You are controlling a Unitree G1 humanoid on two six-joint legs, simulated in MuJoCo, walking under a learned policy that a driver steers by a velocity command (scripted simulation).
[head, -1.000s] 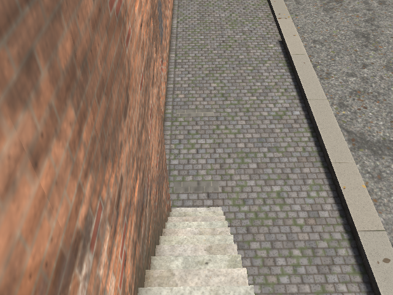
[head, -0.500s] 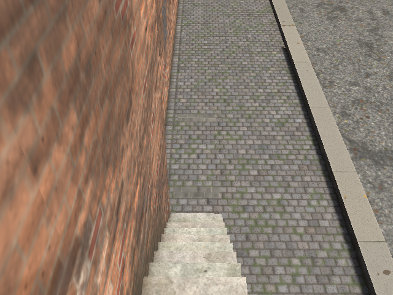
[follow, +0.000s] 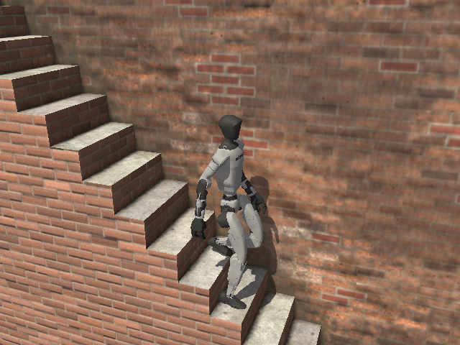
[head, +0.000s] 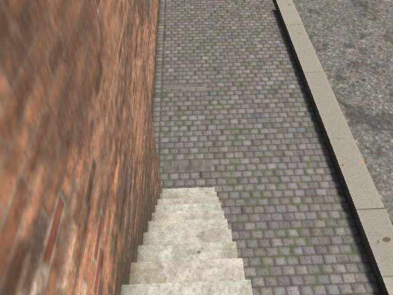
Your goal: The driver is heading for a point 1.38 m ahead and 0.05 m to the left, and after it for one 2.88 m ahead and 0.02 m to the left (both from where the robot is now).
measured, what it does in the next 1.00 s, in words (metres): goes down: left foot 0.22 m lower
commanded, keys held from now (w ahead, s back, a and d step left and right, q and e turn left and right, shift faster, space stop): w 1.00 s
